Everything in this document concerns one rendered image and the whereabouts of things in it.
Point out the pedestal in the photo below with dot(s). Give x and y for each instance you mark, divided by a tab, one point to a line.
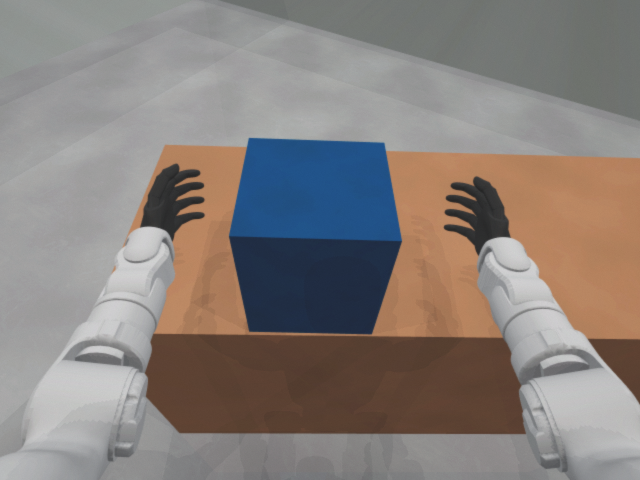
436	362

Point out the right robot forearm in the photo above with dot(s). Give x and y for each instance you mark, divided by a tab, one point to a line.
540	337

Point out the left robot forearm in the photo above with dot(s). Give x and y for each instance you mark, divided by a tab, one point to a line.
125	316

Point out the carton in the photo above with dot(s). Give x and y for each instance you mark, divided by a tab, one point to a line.
314	235

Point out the robot right upper arm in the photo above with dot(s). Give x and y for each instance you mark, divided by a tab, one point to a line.
583	424

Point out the robot left upper arm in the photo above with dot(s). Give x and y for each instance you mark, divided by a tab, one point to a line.
86	415

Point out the right robot hand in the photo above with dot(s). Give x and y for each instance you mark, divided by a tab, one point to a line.
490	221

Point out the left robot hand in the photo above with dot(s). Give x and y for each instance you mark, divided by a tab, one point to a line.
161	208

